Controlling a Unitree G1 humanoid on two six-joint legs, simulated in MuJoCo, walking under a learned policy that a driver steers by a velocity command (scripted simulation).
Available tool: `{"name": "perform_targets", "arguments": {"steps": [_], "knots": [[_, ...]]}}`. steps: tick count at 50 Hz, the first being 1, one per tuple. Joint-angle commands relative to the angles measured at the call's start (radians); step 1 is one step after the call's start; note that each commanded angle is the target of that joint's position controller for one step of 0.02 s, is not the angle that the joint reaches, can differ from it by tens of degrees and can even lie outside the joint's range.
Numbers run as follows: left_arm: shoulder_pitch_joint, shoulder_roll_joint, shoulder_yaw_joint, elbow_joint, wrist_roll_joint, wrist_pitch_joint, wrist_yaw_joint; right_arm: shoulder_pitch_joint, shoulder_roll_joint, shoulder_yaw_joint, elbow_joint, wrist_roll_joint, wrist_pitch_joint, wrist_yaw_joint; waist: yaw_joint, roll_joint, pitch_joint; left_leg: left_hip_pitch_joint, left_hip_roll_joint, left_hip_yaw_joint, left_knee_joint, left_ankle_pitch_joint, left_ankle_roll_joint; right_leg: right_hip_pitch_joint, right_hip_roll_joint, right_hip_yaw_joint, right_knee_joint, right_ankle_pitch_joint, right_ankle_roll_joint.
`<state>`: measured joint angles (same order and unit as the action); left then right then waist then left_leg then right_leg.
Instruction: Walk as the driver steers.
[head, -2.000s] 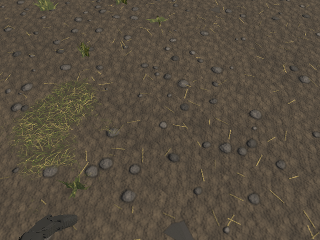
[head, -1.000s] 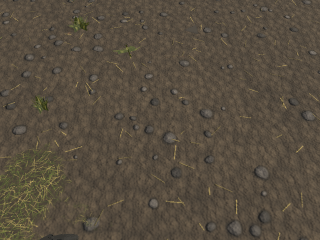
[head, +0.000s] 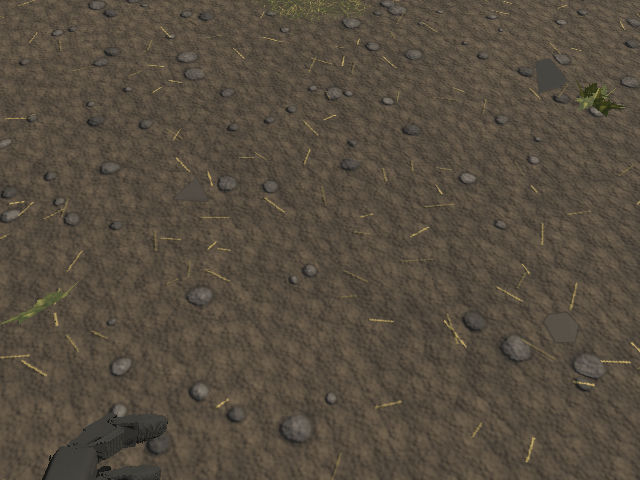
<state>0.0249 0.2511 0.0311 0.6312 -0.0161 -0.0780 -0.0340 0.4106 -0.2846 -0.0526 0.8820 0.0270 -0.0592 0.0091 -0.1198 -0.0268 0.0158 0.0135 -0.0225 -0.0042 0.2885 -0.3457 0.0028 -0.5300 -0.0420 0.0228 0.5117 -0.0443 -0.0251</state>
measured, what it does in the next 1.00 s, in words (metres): walks ahead, turning left: right foot, then left foot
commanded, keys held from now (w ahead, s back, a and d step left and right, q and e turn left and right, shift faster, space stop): w+q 0.80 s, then w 0.20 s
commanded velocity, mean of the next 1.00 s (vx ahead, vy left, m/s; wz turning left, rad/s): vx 0.50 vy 0.00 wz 0.44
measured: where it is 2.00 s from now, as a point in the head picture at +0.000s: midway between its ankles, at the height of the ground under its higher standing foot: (130, 273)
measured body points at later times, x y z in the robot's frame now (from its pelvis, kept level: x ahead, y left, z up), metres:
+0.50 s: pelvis +0.26 +0.01 -0.01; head +0.29 +0.03 +0.44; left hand +0.21 +0.30 -0.13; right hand +0.52 -0.16 -0.09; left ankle +0.38 +0.17 -0.71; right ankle +0.14 -0.13 -0.73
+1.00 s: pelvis +0.53 +0.12 +0.00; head +0.55 +0.14 +0.45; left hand +0.62 +0.44 -0.08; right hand +0.71 -0.12 -0.11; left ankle +0.38 +0.16 -0.73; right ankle +0.74 +0.08 -0.71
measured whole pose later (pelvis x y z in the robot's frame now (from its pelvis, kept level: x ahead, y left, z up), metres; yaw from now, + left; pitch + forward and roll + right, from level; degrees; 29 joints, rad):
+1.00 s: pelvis +0.53 +0.12 +0.00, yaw +30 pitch +2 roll +1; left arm 0.03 0.27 0.04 0.71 0.00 -0.11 -0.03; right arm 0.36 -0.29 -0.07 0.75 0.02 -0.04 -0.01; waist -0.08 -0.04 0.01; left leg -0.05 -0.10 -0.15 0.39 -0.36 0.07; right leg -0.54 -0.02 0.05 0.50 0.03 0.02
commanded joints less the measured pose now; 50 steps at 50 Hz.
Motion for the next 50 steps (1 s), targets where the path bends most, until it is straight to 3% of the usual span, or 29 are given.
{"name": "perform_targets", "arguments": {"steps": [1,2,3,4,5,6,7,9,13,18,23,25,26,27,28,29,30,31,32,33,34,35,38,40,43,47,50], "knots": [[0.163,0.164,0.069,-0.023,0.009,-0.024,0.008,-0.032,-0.173,-0.034,-0.050,0.001,0.002,-0.010,0.175,0.095,-0.096,-0.113,0.194,-0.123,0.197,0.624,0.121,0.362,0.027,-0.021,-0.061,-0.017,-0.055],[0.351,0.241,0.091,0.003,0.028,-0.022,0.021,-0.055,-0.114,-0.010,-0.085,-0.022,-0.004,-0.009,0.256,0.006,-0.255,-0.305,0.130,-0.078,0.492,0.418,0.078,0.668,-0.154,0.155,-0.013,0.027,-0.121],[0.406,0.306,0.104,0.024,0.030,-0.009,0.021,0.075,-0.007,0.022,-0.100,-0.015,-0.022,-0.008,0.209,-0.265,-0.397,-0.662,-0.007,-0.022,0.826,-0.179,0.017,0.964,-0.390,0.558,-0.091,-0.138,-0.260],[0.420,0.210,0.083,0.025,0.024,-0.005,0.022,0.033,-0.108,-0.003,-0.083,0.007,-0.031,-0.008,0.246,-0.181,-0.369,-0.763,0.027,-0.126,0.958,-0.229,0.015,0.912,-0.374,0.637,-0.159,-0.285,-0.253],[0.360,0.173,0.067,0.027,0.017,-0.006,0.025,-0.051,-0.153,-0.020,-0.109,0.021,-0.033,-0.007,0.238,-0.134,-0.220,-0.815,0.065,-0.117,0.986,-0.143,0.018,0.793,-0.341,0.490,-0.185,-0.266,-0.214],[0.293,0.147,0.057,0.027,0.019,-0.009,0.024,-0.096,-0.142,-0.021,-0.117,0.014,-0.029,-0.010,0.208,-0.085,-0.147,-0.788,0.103,-0.096,0.958,-0.061,0.014,0.666,-0.298,0.381,-0.214,-0.200,-0.192],[0.241,0.118,0.049,0.031,0.022,-0.013,0.020,-0.117,-0.131,-0.024,-0.121,0.002,-0.022,-0.012,0.179,-0.076,-0.087,-0.758,0.126,-0.093,0.916,-0.008,0.009,0.562,-0.264,0.301,-0.253,-0.140,-0.183],[0.188,0.095,0.047,0.043,0.030,-0.028,0.017,-0.085,-0.090,-0.025,-0.114,0.004,0.005,-0.010,0.127,-0.092,-0.046,-0.665,0.153,-0.097,0.877,0.053,0.001,0.434,-0.230,0.188,-0.323,-0.066,-0.171],[0.180,0.125,0.063,0.084,0.032,-0.045,0.026,-0.136,-0.055,-0.023,-0.144,-0.003,0.032,-0.009,0.106,-0.039,0.005,-0.712,0.160,-0.111,0.776,0.178,-0.019,0.396,-0.231,0.034,-0.377,0.090,-0.176],[0.214,0.169,0.076,0.122,0.025,-0.032,0.043,-0.285,-0.031,-0.009,-0.193,-0.007,0.022,0.023,0.156,-0.013,0.046,-0.675,0.142,-0.039,0.497,0.399,-0.003,0.424,-0.205,-0.129,-0.390,0.117,-0.142],[0.278,0.211,0.092,0.167,-0.001,-0.001,0.046,-0.405,-0.047,-0.010,-0.266,-0.007,0.026,0.048,0.186,-0.013,0.079,-0.700,0.116,0.025,0.368,0.296,0.050,0.589,-0.253,-0.186,-0.318,0.214,-0.114],[0.266,0.241,0.100,0.168,-0.009,0.013,0.051,-0.374,-0.074,-0.025,-0.279,-0.009,0.030,0.052,0.149,-0.045,0.035,-0.604,0.058,0.084,0.357,0.190,0.087,0.627,-0.254,-0.216,-0.200,0.521,-0.092],[0.257,0.255,0.103,0.166,-0.013,0.022,0.054,-0.304,-0.099,-0.040,-0.269,-0.008,0.034,0.051,0.104,-0.060,-0.014,-0.502,0.016,0.115,0.355,0.144,0.111,0.628,-0.246,-0.232,-0.084,0.678,-0.079],[0.240,0.253,0.100,0.163,-0.018,0.030,0.057,-0.159,-0.141,-0.067,-0.234,-0.005,0.036,0.044,0.020,-0.046,-0.088,-0.302,-0.033,0.131,0.293,0.184,0.144,0.572,-0.212,-0.261,0.111,0.722,-0.051],[0.252,0.223,0.086,0.151,-0.001,0.026,0.062,0.015,-0.220,-0.105,-0.189,-0.002,0.045,0.026,-0.054,0.022,-0.180,0.008,0.007,0.010,0.267,0.221,0.192,0.354,-0.172,-0.264,0.395,0.499,-0.005],[0.351,0.067,0.036,0.093,0.045,0.001,0.047,-0.005,-0.344,-0.123,-0.191,0.009,0.040,0.014,0.071,0.311,-0.246,0.349,0.277,-0.543,0.198,0.116,0.377,-0.124,0.027,-0.206,0.767,-0.462,0.066],[0.267,0.124,0.037,0.082,0.009,-0.040,0.033,0.028,-0.277,-0.099,-0.230,-0.002,0.024,0.019,0.004,0.205,-0.410,0.420,0.363,-0.845,0.024,-0.055,0.442,-0.241,0.072,0.048,0.896,-0.565,0.057],[0.156,0.182,0.053,0.052,-0.032,-0.061,0.024,-0.003,-0.214,-0.081,-0.220,-0.012,0.009,0.022,-0.017,0.140,-0.268,0.336,0.337,-0.708,-0.006,-0.004,0.379,-0.325,0.020,0.068,0.885,-0.467,0.031],[0.136,0.169,0.046,0.045,-0.024,-0.072,0.029,-0.060,-0.185,-0.072,-0.224,-0.008,0.002,0.021,0.024,0.079,-0.177,0.192,0.296,-0.586,-0.002,0.073,0.341,-0.301,-0.023,0.064,0.800,-0.378,0.015],[0.137,0.171,0.050,0.058,0.005,-0.072,0.037,-0.133,-0.148,-0.060,-0.236,-0.008,0.001,0.019,0.070,0.042,-0.113,0.044,0.256,-0.485,-0.006,0.185,0.312,-0.232,-0.056,0.062,0.710,-0.327,0.020],[0.158,0.181,0.058,0.064,0.019,-0.062,0.039,-0.177,-0.122,-0.050,-0.255,-0.021,0.000,0.014,0.108,0.060,-0.091,-0.059,0.228,-0.423,-0.025,0.283,0.302,-0.153,-0.077,0.070,0.658,-0.290,0.025],[0.171,0.179,0.061,0.065,0.023,-0.050,0.037,-0.194,-0.119,-0.049,-0.266,-0.026,0.000,0.011,0.127,0.067,-0.081,-0.118,0.211,-0.399,-0.045,0.330,0.302,-0.109,-0.079,0.067,0.624,-0.273,0.035],[0.142,0.135,0.050,0.051,0.034,-0.025,0.039,-0.171,-0.151,-0.057,-0.256,-0.018,-0.005,-0.006,0.135,0.053,-0.047,-0.226,0.177,-0.306,-0.070,0.447,0.301,-0.086,-0.061,0.035,0.477,-0.191,0.078],[0.062,0.109,0.038,0.029,0.035,-0.022,0.037,-0.142,-0.167,-0.063,-0.243,-0.012,-0.003,-0.017,0.108,0.066,-0.023,-0.260,0.138,-0.258,-0.068,0.423,0.270,-0.073,-0.037,0.028,0.318,-0.048,0.094],[-0.028,0.086,0.024,0.018,0.023,-0.030,0.021,-0.096,-0.155,-0.058,-0.220,-0.010,0.001,-0.023,0.058,0.100,-0.015,-0.276,0.111,-0.214,-0.062,0.325,0.224,0.011,0.001,0.010,0.112,0.153,0.093],[-0.099,0.117,0.031,-0.008,0.012,-0.043,0.003,-0.024,-0.150,-0.054,-0.178,-0.006,0.003,-0.021,0.028,0.110,0.008,-0.154,0.174,-0.285,-0.003,0.279,0.213,-0.006,0.008,0.029,0.012,0.138,0.054],[-0.060,0.144,0.042,-0.007,0.012,-0.052,-0.002,-0.022,-0.158,-0.058,-0.165,-0.012,0.014,-0.023,0.058,0.143,0.011,-0.064,0.215,-0.332,0.066,0.390,0.193,0.027,0.019,0.015,-0.026,0.006,0.007]]}}
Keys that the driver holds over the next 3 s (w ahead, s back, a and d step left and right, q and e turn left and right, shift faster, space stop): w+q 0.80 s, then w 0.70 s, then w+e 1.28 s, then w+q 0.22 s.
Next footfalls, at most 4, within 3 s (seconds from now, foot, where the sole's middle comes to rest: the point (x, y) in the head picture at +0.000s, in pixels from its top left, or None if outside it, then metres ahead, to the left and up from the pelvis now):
0.04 right None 0.18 -0.13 -0.77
0.56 left None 0.42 0.17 -0.77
1.04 right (246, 353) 0.76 0.11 -0.77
1.56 left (90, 327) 0.88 0.47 -0.77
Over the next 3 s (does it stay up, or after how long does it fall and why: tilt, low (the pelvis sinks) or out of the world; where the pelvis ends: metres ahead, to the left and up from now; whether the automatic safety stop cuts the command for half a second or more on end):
stays up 1.53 0.47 0.00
